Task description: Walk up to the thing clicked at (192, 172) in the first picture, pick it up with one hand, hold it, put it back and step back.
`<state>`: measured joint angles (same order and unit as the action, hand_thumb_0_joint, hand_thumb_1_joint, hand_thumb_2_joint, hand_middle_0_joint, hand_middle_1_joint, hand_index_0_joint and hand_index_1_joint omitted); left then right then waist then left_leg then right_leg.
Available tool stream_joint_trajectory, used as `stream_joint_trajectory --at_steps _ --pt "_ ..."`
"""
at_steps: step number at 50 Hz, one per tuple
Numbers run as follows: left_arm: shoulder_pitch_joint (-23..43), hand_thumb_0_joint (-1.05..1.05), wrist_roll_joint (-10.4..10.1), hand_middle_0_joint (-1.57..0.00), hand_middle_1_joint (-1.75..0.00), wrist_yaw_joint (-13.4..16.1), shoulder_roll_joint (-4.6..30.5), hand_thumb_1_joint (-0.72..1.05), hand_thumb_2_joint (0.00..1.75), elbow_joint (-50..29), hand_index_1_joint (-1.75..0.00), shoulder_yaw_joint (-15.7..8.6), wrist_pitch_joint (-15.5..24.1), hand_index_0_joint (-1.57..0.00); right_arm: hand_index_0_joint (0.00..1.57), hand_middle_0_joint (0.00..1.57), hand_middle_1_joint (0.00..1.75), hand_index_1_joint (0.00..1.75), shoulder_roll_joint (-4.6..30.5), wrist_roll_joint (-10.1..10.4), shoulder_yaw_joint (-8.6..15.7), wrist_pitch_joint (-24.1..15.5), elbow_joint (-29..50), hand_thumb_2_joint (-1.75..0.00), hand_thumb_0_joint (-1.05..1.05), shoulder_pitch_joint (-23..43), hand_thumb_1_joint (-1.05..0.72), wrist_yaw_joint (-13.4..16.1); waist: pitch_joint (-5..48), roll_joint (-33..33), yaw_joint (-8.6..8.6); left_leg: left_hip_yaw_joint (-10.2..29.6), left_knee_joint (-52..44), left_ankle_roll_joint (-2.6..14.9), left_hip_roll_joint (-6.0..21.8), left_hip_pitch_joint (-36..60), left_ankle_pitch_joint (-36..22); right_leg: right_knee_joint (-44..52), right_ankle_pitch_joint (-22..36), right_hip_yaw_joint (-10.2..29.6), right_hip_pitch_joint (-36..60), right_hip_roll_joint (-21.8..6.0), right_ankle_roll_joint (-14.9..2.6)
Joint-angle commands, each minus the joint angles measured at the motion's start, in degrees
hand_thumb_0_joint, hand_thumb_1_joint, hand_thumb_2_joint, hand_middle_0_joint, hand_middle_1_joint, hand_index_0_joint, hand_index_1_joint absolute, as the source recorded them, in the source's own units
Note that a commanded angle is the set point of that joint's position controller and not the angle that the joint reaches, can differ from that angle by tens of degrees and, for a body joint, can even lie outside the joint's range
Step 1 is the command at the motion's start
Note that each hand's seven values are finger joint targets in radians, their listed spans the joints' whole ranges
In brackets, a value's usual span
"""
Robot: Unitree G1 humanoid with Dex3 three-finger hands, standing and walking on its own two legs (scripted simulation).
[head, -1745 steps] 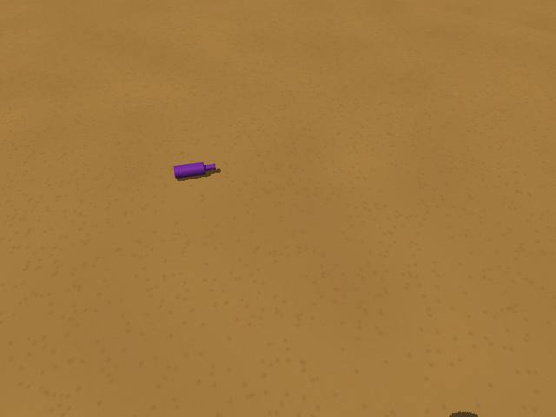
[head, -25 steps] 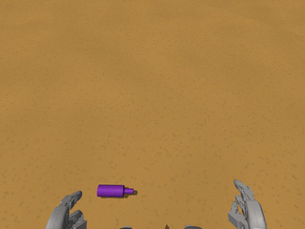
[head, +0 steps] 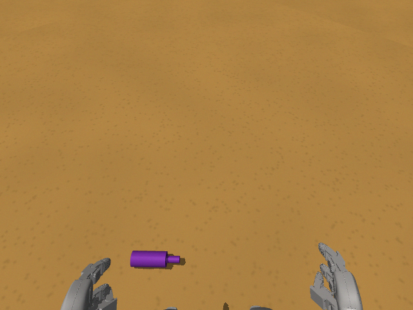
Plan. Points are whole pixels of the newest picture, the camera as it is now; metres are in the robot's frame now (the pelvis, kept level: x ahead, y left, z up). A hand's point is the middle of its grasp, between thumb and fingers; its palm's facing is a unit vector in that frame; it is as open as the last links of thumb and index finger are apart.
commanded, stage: home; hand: left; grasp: from above
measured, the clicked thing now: (156, 259) +0.44 +0.22 -0.68
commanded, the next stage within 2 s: stand in 0.20 s
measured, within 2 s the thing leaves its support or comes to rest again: neither
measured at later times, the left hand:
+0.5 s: hand out of the picture +0.14 +0.23 -0.09, palm faces +0.03 -0.94 -0.33, open 7.4 cm
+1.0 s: hand out of the picture +0.00 +0.25 -0.10, palm faces +0.04 -0.94 -0.33, open 7.4 cm
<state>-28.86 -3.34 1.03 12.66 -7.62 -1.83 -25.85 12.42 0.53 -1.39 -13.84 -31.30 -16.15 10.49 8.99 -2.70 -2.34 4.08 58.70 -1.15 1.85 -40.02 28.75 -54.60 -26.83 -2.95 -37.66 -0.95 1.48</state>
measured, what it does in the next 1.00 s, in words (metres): rises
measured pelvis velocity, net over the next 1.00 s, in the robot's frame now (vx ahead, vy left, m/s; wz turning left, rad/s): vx -0.02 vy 0.02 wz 0.01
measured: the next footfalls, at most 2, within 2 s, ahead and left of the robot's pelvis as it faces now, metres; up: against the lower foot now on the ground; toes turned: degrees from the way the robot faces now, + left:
none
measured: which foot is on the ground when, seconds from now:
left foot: down 0.00-1.00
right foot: down 0.00-1.00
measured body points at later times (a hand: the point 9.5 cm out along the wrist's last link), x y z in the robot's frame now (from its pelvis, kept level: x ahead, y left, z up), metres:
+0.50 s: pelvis -0.01 +0.01 +0.02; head +0.01 +0.01 +0.47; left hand +0.14 +0.28 -0.07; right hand +0.13 -0.26 -0.09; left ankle +0.01 +0.13 -0.68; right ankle +0.00 -0.14 -0.68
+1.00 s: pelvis -0.02 +0.02 +0.06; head -0.03 +0.01 +0.51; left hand +0.00 +0.30 -0.08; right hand +0.04 -0.26 -0.08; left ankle +0.01 +0.13 -0.68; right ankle +0.00 -0.14 -0.68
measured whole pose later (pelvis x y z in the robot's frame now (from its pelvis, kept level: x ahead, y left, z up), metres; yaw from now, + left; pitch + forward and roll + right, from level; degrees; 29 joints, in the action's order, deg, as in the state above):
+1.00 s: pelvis -0.02 +0.02 +0.06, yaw +0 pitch -5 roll +0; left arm -12.9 1.9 1.7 16.1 63.1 -2.0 -1.0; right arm 15.4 -1.7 2.7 0.6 -61.7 -10.5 0.9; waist -3.7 -0.7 1.2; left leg 1.3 25.7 0.7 -1.4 -8.7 12.2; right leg -25.1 -12.0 -1.1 -8.2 -4.3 3.1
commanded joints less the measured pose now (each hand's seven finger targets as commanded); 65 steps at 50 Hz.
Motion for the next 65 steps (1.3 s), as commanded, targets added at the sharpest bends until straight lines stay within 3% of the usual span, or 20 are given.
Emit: stream_joint_trajectory --at_steps 1,6,11,14,15,16,17,19,20,22,26,27,31,36,39,43,47,52,55,65 --pt "1.1 0.00 0.6 -0.20 -0.30 0.4 6.5 0.90 0.90 -10.9 -0.30 -3.6 2.9 -0.20 0.20 0.20 0.30 0.30 7.1 -0.1 2.9 -3.5 9.3 -0.90 0.00 3.4 -0.90 0.8 5.1 0.5 -0.38 -2.3 -9.1 1.71 -1.8 4.9 -12.5 9.1 11.2 -0.8 3.7 1.6 -0.93" --pt "0.9 0.00 0.4 -0.20 -0.30 0.5 6.2 0.90 0.90 -11.1 -0.30 -3.8 3.0 -0.20 0.20 0.20 0.30 0.30 7.3 0.0 3.0 -3.3 9.2 -0.90 0.00 3.5 -0.90 0.7 4.7 0.7 -0.03 -1.7 -9.4 1.51 -1.5 5.0 -13.4 8.7 11.5 -1.3 4.1 1.8 -1.06" --pt "-0.3 0.00 0.6 -0.20 -0.30 0.4 6.3 0.90 0.90 -10.9 -0.30 -3.8 2.6 -0.20 0.20 0.20 0.30 0.30 7.5 -0.2 3.3 -3.1 9.0 -0.90 0.00 2.8 -0.90 0.6 7.3 -0.3 -0.15 -1.7 -8.7 1.28 -1.4 6.9 -18.5 7.6 15.8 -1.2 4.9 1.8 -1.21" --pt "0.5 0.00 0.6 -0.20 -0.30 0.4 6.1 0.90 0.90 -10.8 -0.30 -3.4 2.5 -0.20 0.20 0.20 0.30 0.30 7.3 -0.2 3.1 -3.0 9.0 -0.90 0.00 2.9 -0.90 0.5 5.8 -0.6 -0.35 -1.3 -9.3 1.20 -1.2 6.3 -17.1 7.6 14.3 -1.5 4.2 1.9 -1.28" --pt "17.6 0.00 7.0 -0.20 -0.30 2.8 10.9 0.90 0.90 9.3 -0.30 -3.5 14.6 -0.20 0.20 0.20 0.30 0.30 13.5 -7.6 4.9 3.4 -5.2 -0.90 0.00 6.8 -0.90 -2.9 -8.4 3.0 4.44 -0.1 -14.0 4.13 0.8 7.0 -26.3 10.1 14.1 2.9 13.5 -2.5 -3.45" --pt "12.1 0.00 7.6 -0.20 -0.30 2.7 11.6 0.90 0.90 19.0 -0.30 -4.6 18.4 -0.20 0.20 0.20 0.30 0.30 14.1 -7.3 5.7 5.8 -5.1 -0.90 0.00 7.2 -0.90 -4.6 -2.7 5.0 4.31 -1.3 -13.8 4.53 0.3 11.1 -27.8 10.9 14.6 5.3 15.6 -2.8 -5.32" --pt "11.4 0.00 7.1 -0.20 -0.30 2.3 12.4 0.90 0.90 21.5 -0.30 -4.3 20.3 -0.20 0.20 0.20 0.30 0.30 15.3 -7.6 6.2 7.1 -3.5 -0.90 0.00 6.8 -0.90 -5.5 -1.2 4.9 3.19 0.0 -13.2 4.83 0.1 12.9 -27.0 11.9 18.1 6.6 15.0 -2.8 -6.01" --pt "13.7 0.00 7.3 -0.20 -0.30 1.9 12.9 0.90 0.90 26.6 -0.30 -3.5 22.5 -0.20 0.20 0.20 0.30 0.30 13.4 -5.2 6.1 7.9 -6.4 -0.90 0.00 6.4 -0.90 -7.4 -0.1 3.5 3.39 0.0 -16.0 4.69 -0.4 15.9 -24.0 11.5 19.5 7.4 18.1 -4.2 -5.57" --pt "14.9 0.00 6.8 -0.20 -0.30 1.6 12.4 0.90 0.90 29.2 -0.30 -3.6 22.5 -0.20 0.20 0.20 0.30 0.30 12.7 -4.0 5.9 8.2 -7.3 -0.90 0.00 6.7 -0.90 -8.2 -1.2 4.5 3.82 -0.5 -17.1 4.57 -0.8 17.1 -20.9 13.2 15.6 6.8 17.1 -4.4 -4.89" --pt "16.3 0.00 6.3 -0.20 -0.30 1.7 12.7 0.90 0.90 34.3 -0.30 -3.7 23.1 -0.20 0.20 0.20 0.30 0.30 12.0 -3.2 6.2 8.8 -9.0 -0.90 0.00 8.1 -0.90 -9.1 -1.9 5.9 4.32 -0.3 -17.6 4.11 -1.1 16.9 -19.1 16.6 15.3 7.4 18.7 -5.0 -4.36" --pt "19.1 0.00 6.1 -0.20 -0.30 1.8 12.5 0.90 0.90 43.0 -0.30 -3.6 24.9 -0.20 0.20 0.20 0.30 0.30 12.5 -3.6 6.7 10.2 -13.4 -0.90 0.00 7.5 -0.90 -9.4 -3.3 3.8 3.40 0.9 -21.9 4.40 -0.2 20.9 -19.1 19.4 15.4 6.5 19.7 -5.3 -3.21" --pt "19.2 0.00 6.0 -0.20 -0.30 1.7 12.2 0.90 0.90 44.9 -0.30 -3.5 25.2 -0.20 0.20 0.20 0.30 0.30 12.6 -3.8 6.7 10.5 -14.2 -0.90 0.00 8.3 -0.90 -9.4 -5.3 2.2 3.75 1.5 -23.9 4.52 0.2 20.9 -16.3 20.9 12.5 6.1 18.8 -4.8 -2.87" --pt "19.8 0.00 5.8 -0.20 -0.30 1.5 12.6 0.90 0.90 51.6 -0.30 -3.5 26.0 -0.20 0.20 0.20 0.30 0.30 12.8 -3.4 6.6 11.2 -17.4 -0.90 0.00 7.9 -0.90 -9.2 -6.6 2.1 3.36 2.8 -28.8 4.14 1.2 22.3 -17.3 23.8 14.3 5.1 23.2 -4.6 -2.64" --pt "18.0 0.00 5.5 -0.20 -0.30 1.4 12.4 0.90 0.90 58.8 -0.30 -2.9 26.0 -0.20 0.20 0.20 0.30 0.30 14.1 -3.1 6.6 11.8 -21.3 -0.90 0.00 8.4 -0.90 -8.6 -10.1 -0.5 3.90 4.8 -36.3 3.49 2.7 23.9 -13.4 28.0 14.2 4.2 26.7 -4.1 -1.94" --pt "18.4 0.00 5.3 -0.20 -0.30 1.3 13.0 0.90 0.90 61.7 -0.30 -2.8 26.2 -0.20 0.20 0.20 0.30 0.30 14.7 -2.8 6.5 12.1 -23.1 -0.90 0.00 7.6 -0.90 -8.5 -9.5 0.0 3.37 4.5 -38.4 3.30 2.8 26.4 -14.3 29.8 16.3 4.2 29.2 -4.6 -1.68" --pt "18.3 0.00 5.4 -0.20 -0.30 1.2 13.3 0.90 0.90 64.8 -0.30 -2.4 26.1 -0.20 0.20 0.20 0.30 0.30 15.1 -2.5 6.5 12.7 -25.0 -0.90 0.00 7.2 -0.90 -8.5 -12.7 -0.2 3.24 5.1 -42.5 2.97 3.1 24.7 -6.9 31.8 12.6 4.1 29.3 -4.3 -1.47" --pt "18.0 0.00 5.4 -0.20 -0.30 1.3 13.7 0.90 0.90 66.9 -0.30 -2.2 26.5 -0.20 0.20 0.20 0.30 0.30 14.7 -2.3 6.5 12.7 -26.1 -0.90 0.00 7.7 -0.90 -8.7 -11.3 1.4 3.27 4.1 -41.7 2.78 2.8 27.4 -12.2 33.7 15.0 4.6 30.3 -5.2 -1.59" --pt "17.9 0.00 5.6 -0.20 -0.30 1.3 14.1 0.90 0.90 68.3 -0.30 -1.9 26.5 -0.20 0.20 0.20 0.30 0.30 14.2 -2.2 6.2 13.1 -27.1 -0.90 0.00 7.8 -0.90 -9.1 -14.5 3.4 2.99 3.4 -41.2 2.48 2.3 28.5 -11.8 36.6 9.4 5.1 26.9 -5.1 -1.31" --pt "18.9 0.00 5.2 -0.20 -0.30 1.3 14.9 0.90 0.90 68.4 -0.30 -2.1 26.8 -0.20 0.20 0.20 0.30 0.30 14.4 -2.2 6.0 13.1 -27.6 -0.90 0.00 7.4 -0.90 -9.1 -12.0 2.9 2.72 2.9 -40.9 2.66 2.5 29.6 -14.1 36.7 12.1 5.8 28.9 -5.9 -1.55" --pt "20.3 0.00 4.8 -0.20 -0.30 1.2 15.3 0.90 0.90 69.7 -0.30 -2.1 27.0 -0.20 0.20 0.20 0.30 0.30 14.7 -2.0 5.1 13.0 -28.7 -0.90 0.00 8.2 -0.90 -9.2 -12.2 3.1 3.03 2.0 -40.5 2.45 2.9 30.8 -18.6 38.1 14.6 6.2 30.2 -6.2 -1.59"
